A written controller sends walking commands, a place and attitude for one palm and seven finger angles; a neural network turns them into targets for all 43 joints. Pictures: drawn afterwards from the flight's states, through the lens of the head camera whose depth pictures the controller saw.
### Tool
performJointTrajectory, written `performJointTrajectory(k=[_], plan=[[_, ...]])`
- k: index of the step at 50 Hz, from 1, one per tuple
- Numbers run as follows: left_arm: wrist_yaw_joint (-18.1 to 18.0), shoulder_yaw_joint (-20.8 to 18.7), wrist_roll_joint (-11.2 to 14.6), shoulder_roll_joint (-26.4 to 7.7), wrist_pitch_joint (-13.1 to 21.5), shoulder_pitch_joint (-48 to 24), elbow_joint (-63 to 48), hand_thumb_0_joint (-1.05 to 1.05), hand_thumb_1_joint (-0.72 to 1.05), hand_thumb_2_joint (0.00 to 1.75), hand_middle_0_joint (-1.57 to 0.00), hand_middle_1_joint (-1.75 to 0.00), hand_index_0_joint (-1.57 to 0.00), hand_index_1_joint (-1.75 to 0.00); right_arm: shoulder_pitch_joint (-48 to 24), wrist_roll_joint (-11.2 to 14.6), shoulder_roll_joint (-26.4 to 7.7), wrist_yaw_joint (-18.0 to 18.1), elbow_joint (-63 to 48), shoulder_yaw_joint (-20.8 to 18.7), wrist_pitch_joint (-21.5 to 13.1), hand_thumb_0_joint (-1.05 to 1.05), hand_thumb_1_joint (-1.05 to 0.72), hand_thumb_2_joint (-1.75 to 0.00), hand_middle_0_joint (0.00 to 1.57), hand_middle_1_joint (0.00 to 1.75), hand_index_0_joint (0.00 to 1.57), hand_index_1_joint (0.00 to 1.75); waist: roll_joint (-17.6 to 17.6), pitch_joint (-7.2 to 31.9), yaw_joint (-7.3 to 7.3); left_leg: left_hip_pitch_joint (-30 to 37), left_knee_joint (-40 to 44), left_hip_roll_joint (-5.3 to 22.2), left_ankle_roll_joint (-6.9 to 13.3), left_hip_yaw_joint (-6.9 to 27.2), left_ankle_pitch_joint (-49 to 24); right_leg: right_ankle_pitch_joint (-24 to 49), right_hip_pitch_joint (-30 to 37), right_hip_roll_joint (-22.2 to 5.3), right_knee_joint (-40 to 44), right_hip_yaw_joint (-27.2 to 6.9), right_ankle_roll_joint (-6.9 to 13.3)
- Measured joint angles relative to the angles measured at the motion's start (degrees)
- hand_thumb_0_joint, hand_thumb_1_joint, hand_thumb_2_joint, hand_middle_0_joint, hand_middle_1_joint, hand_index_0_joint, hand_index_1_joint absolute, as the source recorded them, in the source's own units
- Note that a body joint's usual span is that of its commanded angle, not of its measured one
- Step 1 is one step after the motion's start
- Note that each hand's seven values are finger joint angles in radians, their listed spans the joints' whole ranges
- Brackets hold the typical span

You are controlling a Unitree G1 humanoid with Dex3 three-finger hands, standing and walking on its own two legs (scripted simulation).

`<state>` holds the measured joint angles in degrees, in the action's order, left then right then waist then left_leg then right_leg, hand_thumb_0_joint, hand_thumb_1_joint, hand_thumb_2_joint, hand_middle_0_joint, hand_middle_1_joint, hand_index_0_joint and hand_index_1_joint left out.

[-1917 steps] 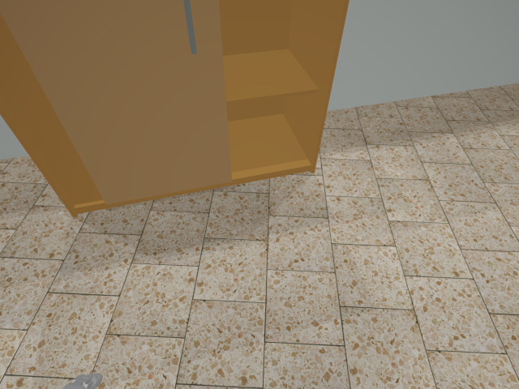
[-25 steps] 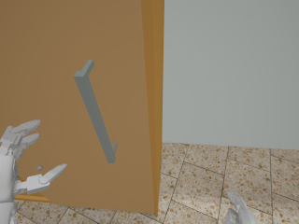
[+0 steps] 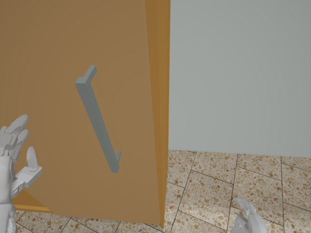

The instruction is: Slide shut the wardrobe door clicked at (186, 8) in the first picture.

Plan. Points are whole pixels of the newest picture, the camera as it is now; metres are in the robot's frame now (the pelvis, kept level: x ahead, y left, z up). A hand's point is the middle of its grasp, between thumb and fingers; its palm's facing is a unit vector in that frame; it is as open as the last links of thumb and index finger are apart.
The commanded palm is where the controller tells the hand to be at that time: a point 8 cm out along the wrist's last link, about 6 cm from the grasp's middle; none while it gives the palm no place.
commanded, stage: draw the hand back to the body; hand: left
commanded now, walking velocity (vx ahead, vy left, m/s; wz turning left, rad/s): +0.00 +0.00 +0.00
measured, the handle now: (105, 129) +0.31 +0.16 +0.14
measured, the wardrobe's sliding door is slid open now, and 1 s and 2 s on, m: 0.00 0.00 0.00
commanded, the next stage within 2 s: step back with the hand held close in 0.12 s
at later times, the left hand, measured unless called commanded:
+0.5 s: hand (39, 172) +0.18 +0.25 +0.15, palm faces +0.37 -0.79 -0.49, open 7.4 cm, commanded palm +0.13 +0.30 +0.17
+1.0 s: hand out of the picture +0.10 +0.30 +0.15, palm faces +0.47 -0.75 -0.47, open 7.4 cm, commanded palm +0.04 +0.33 +0.17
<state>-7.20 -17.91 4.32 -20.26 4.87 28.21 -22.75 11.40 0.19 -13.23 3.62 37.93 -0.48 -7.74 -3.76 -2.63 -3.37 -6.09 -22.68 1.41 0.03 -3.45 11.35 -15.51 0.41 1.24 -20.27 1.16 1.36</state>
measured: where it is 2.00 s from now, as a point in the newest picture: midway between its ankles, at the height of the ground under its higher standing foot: outside the picture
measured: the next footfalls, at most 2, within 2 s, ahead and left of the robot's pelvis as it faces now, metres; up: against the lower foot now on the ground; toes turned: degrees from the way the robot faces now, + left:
right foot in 1.42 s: -0.16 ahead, -0.08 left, +0.00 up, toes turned +1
left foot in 1.62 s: -0.15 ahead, +0.17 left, +0.00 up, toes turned -2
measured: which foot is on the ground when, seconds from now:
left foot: down 0.00-1.00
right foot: down 0.00-1.00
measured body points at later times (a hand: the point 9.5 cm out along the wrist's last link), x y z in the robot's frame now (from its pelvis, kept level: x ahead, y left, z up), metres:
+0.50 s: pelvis -0.02 +0.00 -0.01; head -0.02 -0.02 +0.44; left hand +0.16 +0.29 +0.17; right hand +0.17 -0.25 -0.09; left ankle +0.02 +0.12 -0.74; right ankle -0.04 -0.10 -0.74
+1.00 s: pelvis -0.09 +0.03 -0.02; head -0.09 +0.03 +0.43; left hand +0.07 +0.33 +0.18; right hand +0.07 -0.21 -0.10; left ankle +0.02 +0.12 -0.74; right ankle -0.04 -0.10 -0.74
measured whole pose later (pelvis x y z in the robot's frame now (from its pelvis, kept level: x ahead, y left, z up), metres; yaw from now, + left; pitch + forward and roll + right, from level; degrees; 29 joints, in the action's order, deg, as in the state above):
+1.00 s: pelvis -0.09 +0.03 -0.02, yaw +1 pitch -1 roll -2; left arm -10.2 -23.6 1.6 -22.9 9.4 30.7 -28.4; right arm 13.9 -0.2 -12.2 6.4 34.5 1.0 -5.3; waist -2.3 -0.9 -0.5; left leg -25.2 -33.4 1.0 2.8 -2.6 9.8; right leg -12.9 -18.9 1.5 -32.2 0.6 0.0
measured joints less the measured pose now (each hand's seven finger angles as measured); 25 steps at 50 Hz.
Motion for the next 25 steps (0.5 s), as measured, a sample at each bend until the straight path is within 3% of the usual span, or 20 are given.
performJointTrajectory(k=[14,19,25], plan=[[0.35,-0.66,0.1,-0.6,0.52,-0.57,0.69,0.02,0.89,0.89,-0.21,-0.3,-0.22,-0.31,0.18,0.25,-0.27,0.44,0.14,-0.12,0.51,0.01,-0.9,-0.9,0.21,0.3,0.2,0.3,-0.44,0.03,-0.23,-0.31,-0.21,0.84,-0.73,0.64,-0.3,0.24,-0.04,0.9,0.11,0.55,0.82],[0.39,-3.56,-0.27,-1.69,2.32,-1.31,1.47,0.02,0.89,0.89,-0.21,-0.3,-0.22,-0.31,-1.48,0.47,-1.4,0.41,-2.01,-0.06,3.53,0.01,-0.9,-0.9,0.21,0.3,0.2,0.3,-1.44,1.59,0.72,-6.53,-4.3,1.79,-0.57,0.66,0.66,0.23,-5.76,1.68,-2.54,0.44,0.79],[0.49,-1.92,-0.47,-2.0,1.11,1.75,-1.2,0.02,0.89,0.89,-0.21,-0.3,-0.21,-0.31,-2.21,0.93,-1.73,1.55,-4.78,-0.62,5.64,0.01,-0.9,-0.9,0.21,0.3,0.2,0.3,-0.76,2.28,1.71,-10.17,-5.9,1.05,0.29,-0.83,0.48,-0.63,-11.1,0.68,-6.96,-0.9,-0.23]])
